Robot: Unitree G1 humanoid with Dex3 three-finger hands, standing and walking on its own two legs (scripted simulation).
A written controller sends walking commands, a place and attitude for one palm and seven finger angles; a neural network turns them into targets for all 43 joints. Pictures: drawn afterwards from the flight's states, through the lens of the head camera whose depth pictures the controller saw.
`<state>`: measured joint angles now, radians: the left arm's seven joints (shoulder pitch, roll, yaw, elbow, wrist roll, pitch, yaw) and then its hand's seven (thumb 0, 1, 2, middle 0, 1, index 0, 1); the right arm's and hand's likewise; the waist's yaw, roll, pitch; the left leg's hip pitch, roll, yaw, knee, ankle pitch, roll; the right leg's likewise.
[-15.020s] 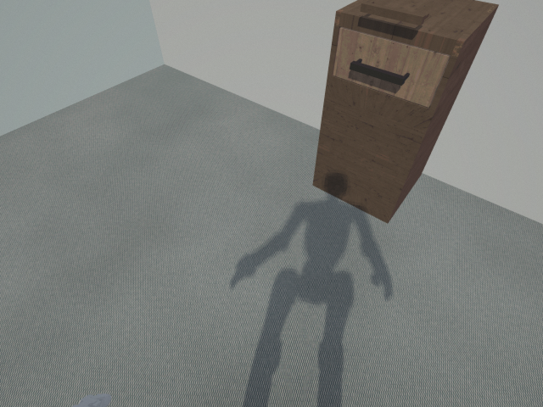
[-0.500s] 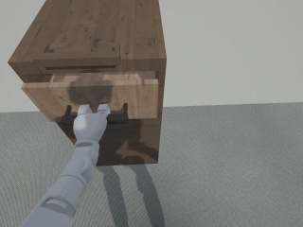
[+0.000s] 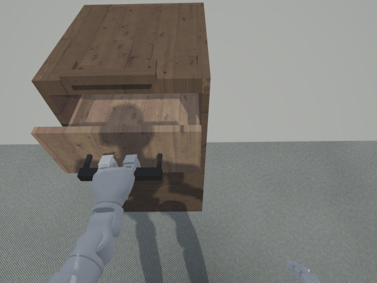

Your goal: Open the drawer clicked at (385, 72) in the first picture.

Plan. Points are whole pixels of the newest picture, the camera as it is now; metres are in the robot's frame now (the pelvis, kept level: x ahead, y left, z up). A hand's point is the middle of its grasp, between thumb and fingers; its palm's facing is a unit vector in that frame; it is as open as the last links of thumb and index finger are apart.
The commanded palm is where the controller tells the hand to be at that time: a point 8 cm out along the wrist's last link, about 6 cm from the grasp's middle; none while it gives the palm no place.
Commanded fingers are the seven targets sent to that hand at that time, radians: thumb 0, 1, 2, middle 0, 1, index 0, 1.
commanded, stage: pull the drawer open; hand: left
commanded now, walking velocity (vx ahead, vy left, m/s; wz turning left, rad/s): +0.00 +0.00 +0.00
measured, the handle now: (122, 166) +0.39 +0.18 -0.01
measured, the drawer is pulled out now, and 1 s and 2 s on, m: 0.13 0.24 0.30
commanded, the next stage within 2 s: open the thumb to release the handle in 1.72 s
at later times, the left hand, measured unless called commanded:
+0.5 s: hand (118, 215) +0.27 +0.17 -0.03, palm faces -0.01 -0.10 -0.99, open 5.9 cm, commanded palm +0.23 +0.17 +0.02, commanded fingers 0.00 0.90 0.90 -0.40 -1.35 -0.40 -1.35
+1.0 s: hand (114, 240) +0.22 +0.17 -0.03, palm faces +0.00 -0.13 -0.99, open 6.0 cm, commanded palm +0.17 +0.18 +0.02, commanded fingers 0.00 0.90 0.90 -0.40 -1.35 -0.40 -1.35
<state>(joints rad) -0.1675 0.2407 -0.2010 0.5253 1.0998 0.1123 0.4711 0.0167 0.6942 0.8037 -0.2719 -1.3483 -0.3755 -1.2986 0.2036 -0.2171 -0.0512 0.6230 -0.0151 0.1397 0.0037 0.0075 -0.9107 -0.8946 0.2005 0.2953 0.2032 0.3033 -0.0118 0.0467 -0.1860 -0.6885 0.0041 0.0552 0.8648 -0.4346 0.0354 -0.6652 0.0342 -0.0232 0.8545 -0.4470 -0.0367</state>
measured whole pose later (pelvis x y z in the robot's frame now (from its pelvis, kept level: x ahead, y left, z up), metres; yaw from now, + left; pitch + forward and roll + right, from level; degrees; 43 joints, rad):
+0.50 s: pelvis -0.01 -0.01 +0.00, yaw +0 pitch +13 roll +0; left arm 0.06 0.25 -0.20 0.33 1.09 0.11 0.48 0.03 0.70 0.79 -0.26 -1.35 -0.38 -1.30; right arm 0.19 -0.23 -0.05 0.60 -0.02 0.12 0.01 0.01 -0.91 -0.89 0.20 0.30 0.20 0.30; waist 0.00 0.05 -0.18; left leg -0.66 0.01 0.06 0.86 -0.43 0.03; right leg -0.65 0.04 -0.01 0.87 -0.45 -0.05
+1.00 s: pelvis -0.01 -0.02 -0.01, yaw +0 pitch +12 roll +1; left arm 0.26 0.25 -0.21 0.14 1.10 0.08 0.48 0.05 0.68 0.78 -0.27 -1.35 -0.40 -1.31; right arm 0.12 -0.20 -0.01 0.56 -0.03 0.11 0.02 0.01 -0.91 -0.89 0.20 0.30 0.20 0.30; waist 0.04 0.04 -0.17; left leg -0.66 0.00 0.05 0.90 -0.44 0.01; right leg -0.65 0.03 -0.02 0.92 -0.47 -0.06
